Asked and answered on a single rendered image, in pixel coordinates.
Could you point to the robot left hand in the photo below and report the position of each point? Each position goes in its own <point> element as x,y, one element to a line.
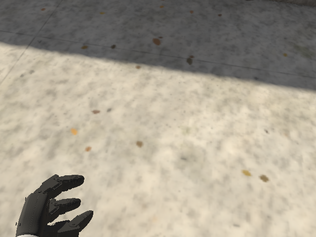
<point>41,207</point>

